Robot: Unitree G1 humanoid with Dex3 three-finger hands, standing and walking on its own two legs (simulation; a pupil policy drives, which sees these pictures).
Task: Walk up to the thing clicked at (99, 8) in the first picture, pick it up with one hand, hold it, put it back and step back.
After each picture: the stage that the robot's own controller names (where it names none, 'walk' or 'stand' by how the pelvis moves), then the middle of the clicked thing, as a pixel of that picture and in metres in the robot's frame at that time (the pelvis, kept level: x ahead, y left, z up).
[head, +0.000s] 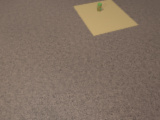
stand; (99, 7) +2.23 -0.28 -0.72
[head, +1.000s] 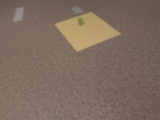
walk; (80, 21) +2.10 +0.13 -0.70
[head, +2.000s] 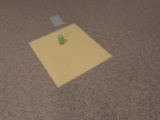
walk; (61, 39) +1.47 +0.35 -0.72
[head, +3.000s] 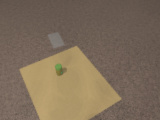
walk; (59, 69) +0.96 +0.29 -0.71
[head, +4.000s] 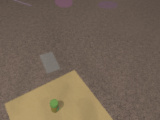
walk; (54, 106) +0.58 +0.21 -0.70
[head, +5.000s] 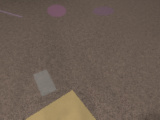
stand; out of the picture +0.35 +0.22 -0.69
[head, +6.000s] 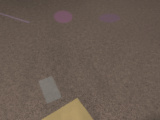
stand; out of the picture +0.32 +0.19 -0.72
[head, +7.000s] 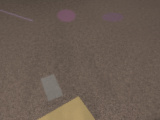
stand; out of the picture +0.33 +0.19 -0.72
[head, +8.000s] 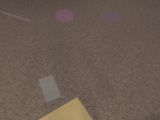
stand; out of the picture +0.32 +0.20 -0.73
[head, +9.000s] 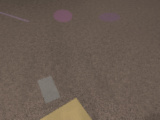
stand; out of the picture +0.31 +0.20 -0.73
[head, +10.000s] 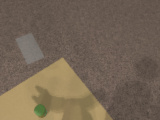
go down; (40, 111) +0.34 +0.22 -0.58
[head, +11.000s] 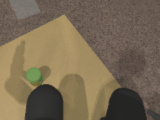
go down; (35, 77) +0.40 +0.23 -0.32
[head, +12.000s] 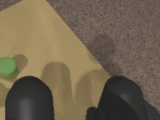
close in; (8, 69) +0.39 +0.25 -0.25
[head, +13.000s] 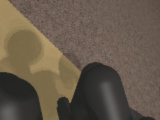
close; out of the picture +0.38 +0.27 -0.22
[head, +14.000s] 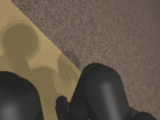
close; out of the picture +0.37 +0.28 -0.22
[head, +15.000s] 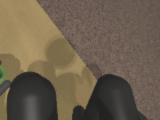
lift; out of the picture +0.31 +0.26 -0.16
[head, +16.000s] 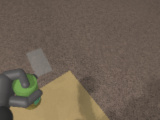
lift; (28, 92) +0.32 +0.18 +0.01
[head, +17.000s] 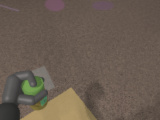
hold; (35, 93) +0.32 +0.17 +0.00
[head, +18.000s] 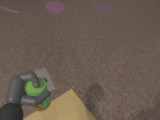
hold; (38, 94) +0.32 +0.16 +0.00
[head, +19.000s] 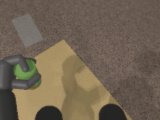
crouch; (29, 75) +0.38 +0.19 -0.07
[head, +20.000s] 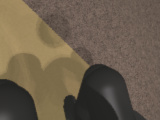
lower; out of the picture +0.40 +0.26 -0.21
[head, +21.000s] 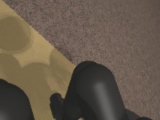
lower; out of the picture +0.41 +0.29 -0.22
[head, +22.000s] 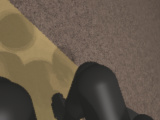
lower; out of the picture +0.41 +0.28 -0.23
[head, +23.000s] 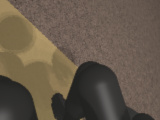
lower; out of the picture +0.41 +0.28 -0.23
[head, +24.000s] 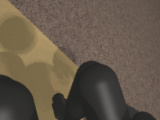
rest; out of the picture +0.40 +0.28 -0.22
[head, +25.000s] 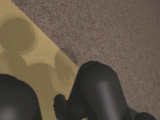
withdraw; out of the picture +0.39 +0.25 -0.23
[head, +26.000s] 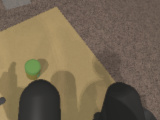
walk; (33, 70) +0.41 +0.21 -0.29
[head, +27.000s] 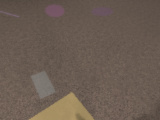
stand; out of the picture +0.34 +0.16 -0.65
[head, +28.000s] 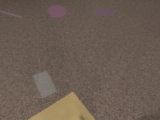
stand; out of the picture +0.35 +0.18 -0.67
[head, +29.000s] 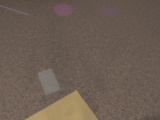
stand; out of the picture +0.35 +0.17 -0.69
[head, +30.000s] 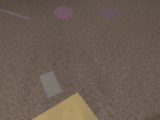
walk; out of the picture +0.35 +0.17 -0.72
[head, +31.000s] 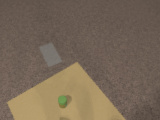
walk; (62, 102) +0.51 +0.14 -0.70
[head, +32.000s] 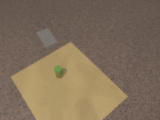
walk; (58, 72) +0.81 +0.24 -0.69
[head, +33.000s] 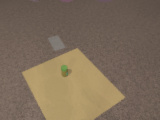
stand; (64, 71) +1.01 +0.19 -0.71
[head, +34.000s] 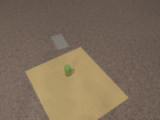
stand; (67, 70) +0.99 +0.17 -0.73
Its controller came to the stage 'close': yes
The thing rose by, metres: 0.70
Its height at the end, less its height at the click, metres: +0.00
